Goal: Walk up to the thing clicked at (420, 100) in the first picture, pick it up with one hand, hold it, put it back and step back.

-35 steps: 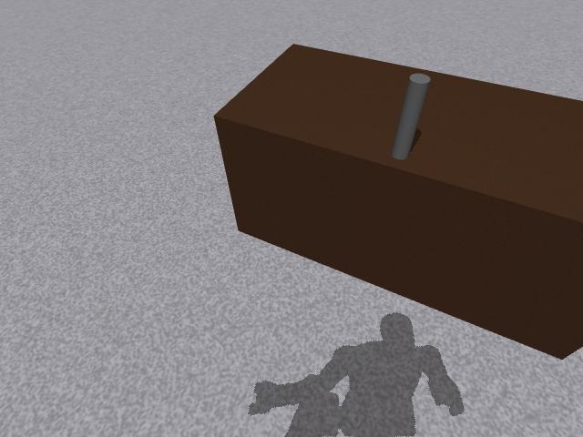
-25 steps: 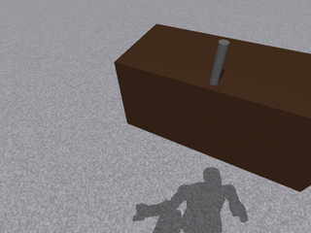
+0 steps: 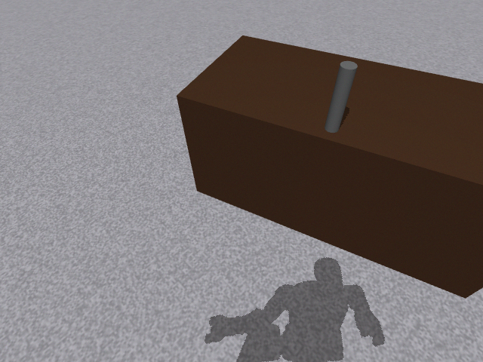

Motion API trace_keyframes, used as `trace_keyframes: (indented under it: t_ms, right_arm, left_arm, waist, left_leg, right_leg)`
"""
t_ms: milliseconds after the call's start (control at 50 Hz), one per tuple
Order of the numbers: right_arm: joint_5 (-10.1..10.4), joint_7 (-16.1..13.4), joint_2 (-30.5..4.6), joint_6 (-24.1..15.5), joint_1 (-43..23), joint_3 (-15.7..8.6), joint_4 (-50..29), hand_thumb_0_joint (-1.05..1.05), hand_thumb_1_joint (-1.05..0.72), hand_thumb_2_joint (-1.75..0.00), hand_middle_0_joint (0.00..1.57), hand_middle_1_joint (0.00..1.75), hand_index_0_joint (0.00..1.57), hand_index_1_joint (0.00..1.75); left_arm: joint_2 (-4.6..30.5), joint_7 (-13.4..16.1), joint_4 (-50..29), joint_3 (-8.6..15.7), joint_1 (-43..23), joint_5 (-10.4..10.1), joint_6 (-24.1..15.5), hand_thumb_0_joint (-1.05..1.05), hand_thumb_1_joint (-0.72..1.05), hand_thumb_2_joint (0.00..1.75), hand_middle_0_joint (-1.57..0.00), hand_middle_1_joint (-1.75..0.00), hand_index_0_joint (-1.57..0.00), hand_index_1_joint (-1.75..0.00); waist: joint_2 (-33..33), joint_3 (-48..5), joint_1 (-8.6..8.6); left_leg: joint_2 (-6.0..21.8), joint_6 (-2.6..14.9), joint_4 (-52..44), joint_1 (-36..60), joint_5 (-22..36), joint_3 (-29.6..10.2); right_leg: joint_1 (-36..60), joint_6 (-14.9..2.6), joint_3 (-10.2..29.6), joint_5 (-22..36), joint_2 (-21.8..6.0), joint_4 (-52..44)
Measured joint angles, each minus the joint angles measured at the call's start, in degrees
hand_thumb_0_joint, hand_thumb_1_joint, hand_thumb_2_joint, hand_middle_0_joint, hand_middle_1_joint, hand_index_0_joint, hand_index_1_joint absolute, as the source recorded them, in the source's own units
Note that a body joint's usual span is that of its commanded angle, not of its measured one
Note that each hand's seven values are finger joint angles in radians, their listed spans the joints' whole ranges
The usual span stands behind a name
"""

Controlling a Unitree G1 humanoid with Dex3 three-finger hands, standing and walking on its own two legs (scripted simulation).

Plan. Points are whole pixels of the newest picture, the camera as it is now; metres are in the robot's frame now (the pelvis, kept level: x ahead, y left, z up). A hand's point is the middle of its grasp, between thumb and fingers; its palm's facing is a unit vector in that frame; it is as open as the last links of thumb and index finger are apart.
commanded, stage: stand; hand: left
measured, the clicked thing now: (339, 99) +0.84 -0.27 -0.07
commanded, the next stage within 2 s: walk up in 0.42 s
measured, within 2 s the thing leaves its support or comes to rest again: neither
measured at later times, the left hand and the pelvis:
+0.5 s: hand out of the picture +0.10 +0.26 -0.16, palm faces -0.08 -0.94 -0.34, open 7.4 cm; pelvis +0.01 +0.00 -0.01, yaw -4 degrees
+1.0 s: hand (198, 324) +0.22 +0.12 -0.16, palm faces -0.27 -0.91 -0.32, open 7.4 cm; pelvis +0.13 -0.13 -0.02, yaw -17 degrees
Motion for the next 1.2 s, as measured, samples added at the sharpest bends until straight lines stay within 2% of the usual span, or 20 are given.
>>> trace_keyframes:
  t_ms: [420, 460, 500, 540, 580, 660, 720, 740, 760, 780, 820, 880, 940, 1020, 1060, 1080, 1100, 1140, 1200]
  right_arm:
    - [0.0, -0.2, -0.1, -0.1, -0.4, 0.0, -0.1, 0.01, -0.90, -0.90, 0.21, 0.30, 0.20, 0.30]
    - [-0.7, 0.1, 0.0, -0.8, -0.1, -1.2, -2.0, 0.01, -0.90, -0.90, 0.21, 0.30, 0.20, 0.30]
    - [-1.1, 0.0, 0.0, -2.2, 0.7, -2.6, -4.5, 0.01, -0.90, -0.90, 0.21, 0.30, 0.21, 0.30]
    - [-1.2, -0.3, -0.5, -3.2, 2.1, -3.5, -6.5, 0.01, -0.90, -0.90, 0.21, 0.31, 0.21, 0.30]
    - [-1.6, -0.6, -1.5, -3.6, 3.9, -4.3, -7.4, 0.00, -0.90, -0.90, 0.21, 0.31, 0.21, 0.30]
    - [-2.3, -0.5, -4.5, -3.2, 6.0, -5.6, -8.0, 0.01, -0.90, -0.90, 0.21, 0.31, 0.21, 0.30]
    - [-2.2, -0.4, -6.7, -2.6, 6.6, -6.4, -8.5, 0.01, -0.90, -0.90, 0.21, 0.31, 0.21, 0.30]
    - [-2.2, -0.5, -7.4, -2.3, 6.6, -6.6, -8.7, 0.01, -0.90, -0.90, 0.21, 0.31, 0.21, 0.30]
    - [-2.1, -0.7, -8.1, -1.8, 6.5, -6.8, -8.7, 0.01, -0.90, -0.90, 0.21, 0.31, 0.21, 0.30]
    - [-1.8, -0.9, -8.4, -1.3, 6.4, -6.8, -8.8, 0.01, -0.90, -0.90, 0.21, 0.30, 0.21, 0.30]
    - [-1.2, -0.7, -7.9, -0.3, 5.8, -6.3, -9.1, 0.01, -0.90, -0.90, 0.21, 0.30, 0.20, 0.30]
    - [-0.2, 0.1, -7.1, -0.8, 5.1, -5.2, -10.3, 0.01, -0.91, -0.90, 0.21, 0.30, 0.20, 0.30]
    - [0.0, 0.8, -5.6, -2.0, 5.9, -4.3, -12.3, 0.01, -0.91, -0.90, 0.21, 0.30, 0.20, 0.30]
    - [-0.6, 1.6, -3.9, -2.8, 8.0, -3.7, -13.8, 0.01, -0.90, -0.90, 0.21, 0.30, 0.20, 0.30]
    - [-0.8, 1.6, -3.4, -3.6, 9.5, -3.7, -14.2, 0.01, -0.90, -0.90, 0.21, 0.30, 0.20, 0.30]
    - [-1.0, 1.4, -3.3, -4.2, 10.4, -3.8, -14.6, 0.01, -0.90, -0.90, 0.21, 0.30, 0.21, 0.30]
    - [-1.5, 1.1, -3.0, -4.9, 11.1, -3.9, -14.8, 0.01, -0.90, -0.90, 0.21, 0.30, 0.21, 0.30]
    - [-1.7, 0.6, -2.6, -5.3, 12.1, -3.9, -14.8, 0.01, -0.90, -0.90, 0.21, 0.31, 0.21, 0.30]
    - [-1.1, 0.4, -2.4, -5.1, 13.6, -3.7, -14.0, 0.01, -0.90, -0.90, 0.21, 0.31, 0.21, 0.30]
  left_arm:
    - [0.0, 0.1, -0.1, -0.1, -0.3, 0.0, 0.0, 0.01, 0.91, 0.90, -0.20, -0.30, -0.20, -0.30]
    - [0.6, -1.3, -3.0, 1.5, 1.2, 0.9, 1.0, 0.01, 0.90, 0.90, -0.20, -0.30, -0.20, -0.30]
    - [1.8, -2.8, -5.0, 3.0, 3.0, 1.9, 2.4, 0.01, 0.90, 0.90, -0.20, -0.30, -0.20, -0.30]
    - [3.1, -3.9, -6.0, 4.1, 4.3, 2.4, 3.7, 0.01, 0.90, 0.90, -0.20, -0.30, -0.20, -0.30]
    - [4.3, -5.0, -7.1, 5.0, 4.8, 2.3, 4.2, 0.01, 0.91, 0.90, -0.20, -0.30, -0.20, -0.30]
    - [6.0, -6.7, -10.0, 6.2, 6.3, 2.0, 3.9, 0.01, 0.91, 0.90, -0.20, -0.30, -0.20, -0.30]
    - [6.8, -7.1, -11.0, 6.7, 7.4, 1.9, 3.2, 0.01, 0.91, 0.90, -0.20, -0.30, -0.20, -0.30]
    - [6.8, -6.9, -11.1, 6.9, 7.6, 1.9, 2.8, 0.01, 0.91, 0.90, -0.20, -0.30, -0.20, -0.30]
    - [6.3, -6.7, -11.2, 7.0, 7.5, 2.0, 2.3, 0.01, 0.91, 0.90, -0.20, -0.30, -0.20, -0.30]
    - [6.0, -6.3, -11.8, 7.1, 7.6, 2.0, 1.7, 0.01, 0.91, 0.90, -0.20, -0.30, -0.20, -0.30]
    - [4.9, -5.6, -13.1, 7.0, 8.5, 1.5, 1.0, 0.01, 0.91, 0.90, -0.20, -0.30, -0.20, -0.30]
    - [2.5, -4.9, -13.8, 5.5, 10.3, 0.6, 1.2, 0.01, 0.91, 0.90, -0.20, -0.30, -0.20, -0.30]
    - [1.4, -4.4, -14.2, 4.3, 12.0, 0.5, 1.1, 0.01, 0.90, 0.90, -0.20, -0.30, -0.20, -0.30]
    - [1.6, -4.2, -15.4, 3.8, 13.3, 0.9, 0.8, 0.01, 0.90, 0.90, -0.20, -0.31, -0.20, -0.30]
    - [2.2, -4.3, -16.0, 3.8, 13.5, 0.9, 0.8, 0.01, 0.90, 0.90, -0.20, -0.31, -0.20, -0.30]
    - [2.6, -4.2, -16.4, 3.8, 13.7, 0.9, 0.9, 0.01, 0.90, 0.90, -0.20, -0.31, -0.20, -0.30]
    - [3.0, -3.9, -16.4, 4.0, 13.6, 1.0, 1.1, 0.01, 0.90, 0.90, -0.20, -0.31, -0.20, -0.30]
    - [3.4, -3.3, -15.9, 4.1, 12.9, 1.1, 1.8, 0.01, 0.90, 0.90, -0.20, -0.31, -0.20, -0.30]
    - [4.3, -3.4, -15.5, 3.9, 11.9, 1.2, 1.6, 0.01, 0.91, 0.90, -0.20, -0.30, -0.20, -0.30]
  waist:
    - [0.2, -0.2, 0.03]
    - [-0.4, -0.2, 0.75]
    - [-1.4, -0.2, 1.21]
    - [-1.7, -0.3, 0.57]
    - [-1.8, -0.1, 0.16]
    - [-1.6, 1.1, 0.82]
    - [-0.8, 1.7, 0.76]
    - [0.1, 1.8, 0.64]
    - [1.8, 2.4, 0.34]
    - [2.7, 2.8, 0.30]
    - [2.1, 3.0, 1.31]
    - [2.2, 3.2, 2.19]
    - [1.9, 2.7, 2.45]
    - [0.9, 2.0, 2.52]
    - [-0.1, 1.6, 2.31]
    - [-0.9, 1.2, 1.98]
    - [-2.2, 1.1, 1.50]
    - [-3.9, 0.6, 0.28]
    - [-4.7, 0.1, -1.40]
  left_leg:
    - [-0.2, 0.16, -0.7, 0.9, -0.6, 0.0]
    - [-0.2, 0.70, 1.3, 0.2, -2.1, 1.6]
    - [0.1, 0.87, 2.7, 0.4, -3.7, 4.2]
    - [0.9, 0.61, 3.3, 1.0, -4.7, 5.4]
    - [1.9, 0.17, 3.2, 2.1, -5.4, 5.8]
    - [4.5, -1.69, 4.9, 4.7, -8.3, 8.2]
    - [7.3, -3.08, 10.9, 5.0, -13.3, 9.6]
    - [9.0, -2.37, 14.6, 4.3, -15.9, 9.4]
    - [11.2, -0.66, 19.9, 2.7, -17.8, 7.8]
    - [11.6, 0.61, 26.9, -0.1, -19.8, 5.0]
    - [7.8, 1.27, 39.2, -5.7, -22.2, 1.6]
    - [4.3, 2.10, 46.1, -12.7, -19.1, 2.1]
    - [3.5, 2.58, 41.2, -16.8, -15.7, 3.6]
    - [2.8, 2.44, 28.7, -17.6, -13.8, 3.6]
    - [2.2, 2.41, 21.4, -15.6, -9.1, 3.9]
    - [1.8, 2.37, 18.5, -14.3, -4.7, 4.3]
    - [1.3, 2.40, 19.0, -14.0, -3.3, 5.2]
    - [1.0, 2.33, 20.5, -13.0, -6.1, 6.7]
    - [1.7, 2.12, 17.4, -8.9, -7.3, 7.7]
  right_leg:
    - [0.8, 0.20, 0.0, -0.8, -0.3, -0.4]
    - [-1.9, -0.61, 1.4, -4.1, -0.2, 4.7]
    - [-7.4, -0.72, 2.1, -10.2, -0.5, 16.9]
    - [-12.5, -0.45, 2.1, -12.1, -0.9, 27.1]
    - [-15.5, -0.24, 2.5, -11.8, -2.2, 31.0]
    - [-17.4, -0.05, 2.7, -9.6, -5.9, 25.8]
    - [-15.9, -0.62, 1.0, -5.7, -7.0, 19.6]
    - [-15.7, 0.38, 0.2, -3.1, -6.1, 19.9]
    - [-15.6, 0.93, -1.0, -4.0, -4.4, 21.9]
    - [-15.8, 0.95, -1.8, -5.8, -3.3, 24.1]
    - [-15.5, 0.24, -1.2, -7.9, -2.4, 25.4]
    - [-12.1, -1.15, -0.2, -6.7, -0.7, 20.4]
    - [-8.8, -1.81, 0.5, -5.5, 1.0, 15.6]
    - [-6.3, -2.11, 1.1, -6.8, 2.8, 13.9]
    - [-6.0, -1.76, 1.6, -8.9, 3.1, 15.8]
    - [-6.6, -1.64, 2.0, -10.9, 3.0, 18.3]
    - [-7.9, -2.24, 3.6, -13.2, 2.9, 22.7]
    - [-12.0, -2.63, 6.7, -15.0, 4.2, 33.6]
    - [-17.0, -2.11, 6.2, -12.4, 3.9, 42.2]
